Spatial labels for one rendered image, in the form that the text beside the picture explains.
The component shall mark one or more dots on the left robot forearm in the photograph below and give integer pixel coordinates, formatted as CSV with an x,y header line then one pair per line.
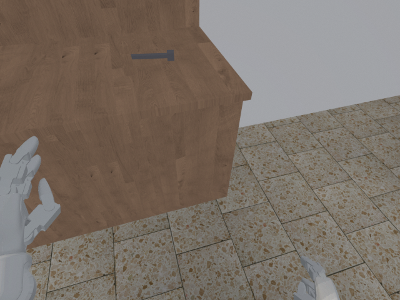
x,y
16,282

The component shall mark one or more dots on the tap lever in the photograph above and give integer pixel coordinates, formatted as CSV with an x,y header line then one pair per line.
x,y
169,55

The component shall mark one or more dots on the left robot hand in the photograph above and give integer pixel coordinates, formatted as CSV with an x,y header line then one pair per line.
x,y
16,174

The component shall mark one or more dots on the counter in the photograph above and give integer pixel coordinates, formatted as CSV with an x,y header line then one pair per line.
x,y
120,139

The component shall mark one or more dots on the right robot hand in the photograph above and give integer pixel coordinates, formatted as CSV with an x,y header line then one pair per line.
x,y
323,287

